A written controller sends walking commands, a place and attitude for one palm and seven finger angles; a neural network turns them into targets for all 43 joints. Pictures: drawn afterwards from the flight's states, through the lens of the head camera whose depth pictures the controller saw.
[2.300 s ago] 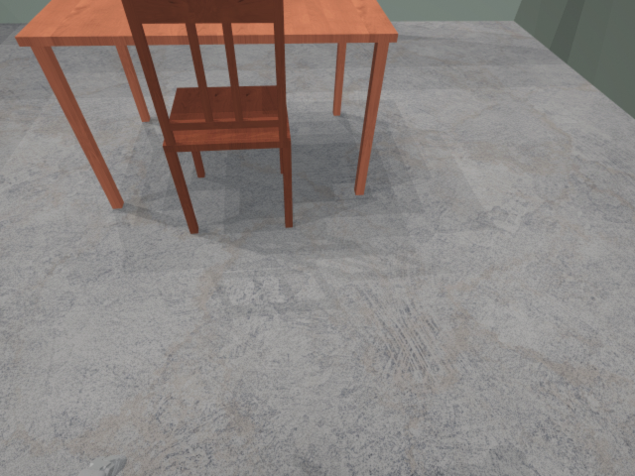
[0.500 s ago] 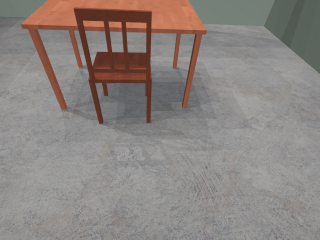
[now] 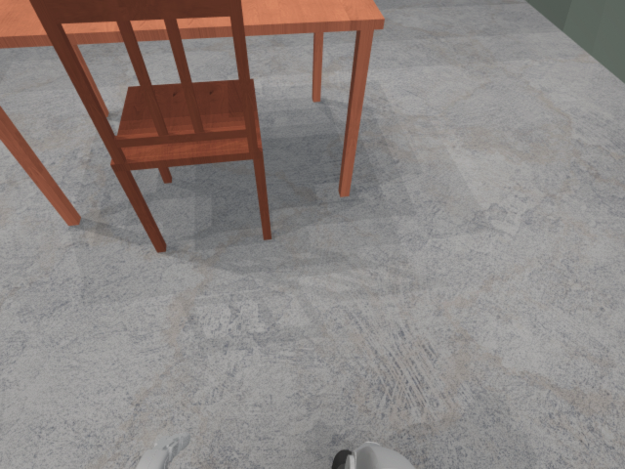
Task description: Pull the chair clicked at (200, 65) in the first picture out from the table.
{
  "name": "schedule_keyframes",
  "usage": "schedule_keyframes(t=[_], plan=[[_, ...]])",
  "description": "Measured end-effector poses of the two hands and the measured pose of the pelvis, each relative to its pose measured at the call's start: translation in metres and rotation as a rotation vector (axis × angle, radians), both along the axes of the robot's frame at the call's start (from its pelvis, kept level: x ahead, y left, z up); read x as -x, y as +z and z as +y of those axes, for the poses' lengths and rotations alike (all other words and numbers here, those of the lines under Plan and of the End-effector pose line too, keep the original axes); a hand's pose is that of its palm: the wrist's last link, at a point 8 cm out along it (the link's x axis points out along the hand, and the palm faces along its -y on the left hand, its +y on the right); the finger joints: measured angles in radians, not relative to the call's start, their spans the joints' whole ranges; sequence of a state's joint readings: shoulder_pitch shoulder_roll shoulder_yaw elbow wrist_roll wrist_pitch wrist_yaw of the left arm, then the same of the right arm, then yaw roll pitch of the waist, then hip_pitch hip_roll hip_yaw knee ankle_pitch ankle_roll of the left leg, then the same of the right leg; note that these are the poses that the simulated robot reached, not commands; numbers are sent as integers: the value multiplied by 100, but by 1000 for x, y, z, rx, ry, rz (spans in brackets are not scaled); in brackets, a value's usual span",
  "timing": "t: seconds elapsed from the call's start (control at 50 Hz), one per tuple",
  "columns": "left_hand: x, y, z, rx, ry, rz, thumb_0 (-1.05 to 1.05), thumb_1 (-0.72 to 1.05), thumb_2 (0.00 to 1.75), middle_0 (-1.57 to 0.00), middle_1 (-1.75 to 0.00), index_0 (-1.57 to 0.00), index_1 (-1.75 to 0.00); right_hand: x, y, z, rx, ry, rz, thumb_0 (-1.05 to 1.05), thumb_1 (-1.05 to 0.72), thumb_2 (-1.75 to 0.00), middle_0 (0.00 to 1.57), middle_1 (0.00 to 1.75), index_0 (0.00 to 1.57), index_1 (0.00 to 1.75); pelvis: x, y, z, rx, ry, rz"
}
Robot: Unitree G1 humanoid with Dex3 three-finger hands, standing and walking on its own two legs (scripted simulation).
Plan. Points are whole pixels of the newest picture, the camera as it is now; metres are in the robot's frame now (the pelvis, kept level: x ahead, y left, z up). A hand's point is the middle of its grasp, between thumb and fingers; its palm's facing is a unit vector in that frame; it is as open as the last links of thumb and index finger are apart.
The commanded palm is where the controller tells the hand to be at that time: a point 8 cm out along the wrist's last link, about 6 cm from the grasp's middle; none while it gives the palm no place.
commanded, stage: walk to a spot facing it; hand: left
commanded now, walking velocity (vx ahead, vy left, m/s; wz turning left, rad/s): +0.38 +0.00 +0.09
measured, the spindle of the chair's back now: (145, 83) +0.95 +0.42 -0.06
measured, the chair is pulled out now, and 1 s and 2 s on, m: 0.00 0.00 0.00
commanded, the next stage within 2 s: take the last steps up to it in 0.26 s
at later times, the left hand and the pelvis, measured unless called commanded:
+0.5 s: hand out of the picture +0.13 +0.21 -0.18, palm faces +0.19 -0.97 -0.13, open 7.4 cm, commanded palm none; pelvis +0.21 +0.06 +0.01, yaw +6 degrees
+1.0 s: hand (186, 282) +0.43 +0.23 -0.13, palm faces +0.07 -0.98 -0.20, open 7.4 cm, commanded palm none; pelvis +0.36 +0.05 +0.03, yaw +6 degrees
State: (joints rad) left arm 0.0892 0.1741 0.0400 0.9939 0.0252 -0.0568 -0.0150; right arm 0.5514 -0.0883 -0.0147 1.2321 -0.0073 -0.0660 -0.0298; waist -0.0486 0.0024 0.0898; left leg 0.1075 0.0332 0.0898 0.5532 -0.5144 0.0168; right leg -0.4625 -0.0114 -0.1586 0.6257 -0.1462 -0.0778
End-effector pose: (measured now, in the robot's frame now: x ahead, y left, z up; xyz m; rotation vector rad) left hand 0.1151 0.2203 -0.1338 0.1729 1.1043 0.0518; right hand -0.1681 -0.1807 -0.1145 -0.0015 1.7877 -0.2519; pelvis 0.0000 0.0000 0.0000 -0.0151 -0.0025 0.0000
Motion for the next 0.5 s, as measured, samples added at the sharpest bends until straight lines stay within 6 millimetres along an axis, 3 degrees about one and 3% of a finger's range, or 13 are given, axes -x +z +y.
schedule_keyframes(t=[0.04, 0.08, 0.18, 0.24, 0.3, 0.42, 0.46, 0.5], plan=[[-19, 2, -3, -2, 21, -35, 0, 91, 90, -20, -30, -20, -29, -39, -7, -13, 7, 16, -42, 1, -90, -90, 20, 30, 20, 30, -18, 0, -5, 5, 15, -11], [-26, 7, -4, -2, 52, -33, 0, 91, 90, -20, -30, -20, -29, -89, -10, -27, 23, 48, -126, 1, -90, -90, 20, 30, 20, 30, -36, 6, -8, 8, 21, -24], [-19, 15, 6, -30, 124, 56, -1, 93, 90, -21, -30, -20, -29, -235, -5, -51, 74, 144, -396, 1, -91, -90, 20, 30, 20, 30, -79, 20, -7, 16, 40, -26], [-10, 15, 14, -34, 151, 129, -1, 94, 90, -20, -30, -20, -29, -312, 4, -52, 88, 190, -522, 1, -91, -90, 19, 30, 19, 30, -105, 24, -2, 21, 53, -22], [-3, 11, 18, -15, 188, 198, -1, 93, 90, -20, -30, -20, -29, -376, 13, -44, 86, 246, -602, 1, -92, -90, 19, 30, 19, 30, -131, 25, 7, 29, 72, -18], [5, -9, 30, 45, 285, 324, 0, 91, 90, -20, -30, -20, -29, -476, 14, -3, 71, 379, -656, 1, -91, -90, 19, 30, 19, 30, -188, 13, 38, 44, 110, -19], [2, -16, 36, 60, 301, 372, 0, 91, 90, -20, -30, -20, -29, -497, 9, 11, 74, 398, -671, 1, -91, -90, 19, 30, 19, 30, -203, 7, 49, 34, 112, -21], [-8, -14, 44, 62, 297, 395, 0, 91, 90, -20, -30, -20, -29, -505, 9, 24, 68, 389, -669, 0, -91, -90, 19, 30, 20, 30, -214, 9, 57, 22, 101, -29]])
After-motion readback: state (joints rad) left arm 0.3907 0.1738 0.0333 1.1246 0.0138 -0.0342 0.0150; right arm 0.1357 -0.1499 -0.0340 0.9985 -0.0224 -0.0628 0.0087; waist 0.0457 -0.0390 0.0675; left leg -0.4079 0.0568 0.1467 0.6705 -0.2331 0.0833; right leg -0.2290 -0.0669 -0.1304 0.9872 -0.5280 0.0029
